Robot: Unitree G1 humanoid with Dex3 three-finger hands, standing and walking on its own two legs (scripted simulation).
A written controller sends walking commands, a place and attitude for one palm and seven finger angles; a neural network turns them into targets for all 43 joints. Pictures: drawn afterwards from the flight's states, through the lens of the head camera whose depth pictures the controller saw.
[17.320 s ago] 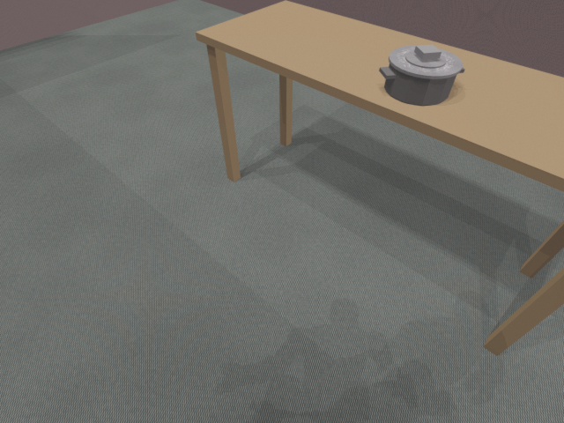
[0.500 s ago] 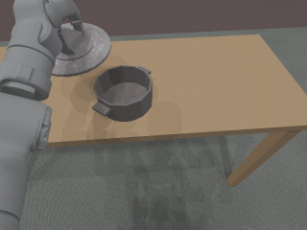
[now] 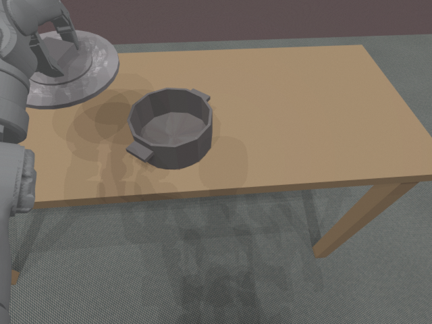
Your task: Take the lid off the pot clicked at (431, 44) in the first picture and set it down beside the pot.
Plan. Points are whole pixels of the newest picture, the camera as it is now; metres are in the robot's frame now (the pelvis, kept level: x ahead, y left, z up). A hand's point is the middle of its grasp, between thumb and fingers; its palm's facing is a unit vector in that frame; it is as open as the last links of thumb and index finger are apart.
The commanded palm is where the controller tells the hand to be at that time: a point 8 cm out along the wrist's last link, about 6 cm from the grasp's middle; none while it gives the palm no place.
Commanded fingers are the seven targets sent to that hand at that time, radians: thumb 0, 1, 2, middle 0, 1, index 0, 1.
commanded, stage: move the lid sideways beside the pot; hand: left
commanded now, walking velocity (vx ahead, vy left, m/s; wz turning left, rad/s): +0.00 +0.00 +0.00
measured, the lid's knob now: (53, 53) +0.52 +0.24 +0.22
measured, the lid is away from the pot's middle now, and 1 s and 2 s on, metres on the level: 0.17 0.23 0.23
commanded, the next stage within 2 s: lower the lid onto the table in 0.72 s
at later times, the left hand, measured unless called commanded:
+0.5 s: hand (15, 54) +0.49 +0.28 +0.24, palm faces -0.30 -0.10 -0.95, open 8.7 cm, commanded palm +0.50 +0.30 +0.32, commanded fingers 0.00 0.53 1.00 -0.77 -1.08 -0.76 -1.06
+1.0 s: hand (10, 56) +0.50 +0.29 +0.23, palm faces -0.31 -0.13 -0.94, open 8.7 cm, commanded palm +0.51 +0.30 +0.30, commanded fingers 0.00 0.53 1.00 -0.77 -1.08 -0.76 -1.06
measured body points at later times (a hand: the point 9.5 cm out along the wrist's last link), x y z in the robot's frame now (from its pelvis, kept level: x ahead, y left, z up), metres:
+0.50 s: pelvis +0.01 +0.00 +0.00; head +0.07 -0.01 +0.44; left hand +0.50 +0.28 +0.29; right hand +0.06 -0.28 -0.13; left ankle -0.01 +0.10 -0.74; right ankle -0.02 -0.16 -0.74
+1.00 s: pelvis +0.01 +0.00 +0.00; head +0.09 +0.00 +0.44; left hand +0.51 +0.30 +0.28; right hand +0.04 -0.28 -0.13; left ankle -0.01 +0.10 -0.74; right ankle -0.02 -0.16 -0.74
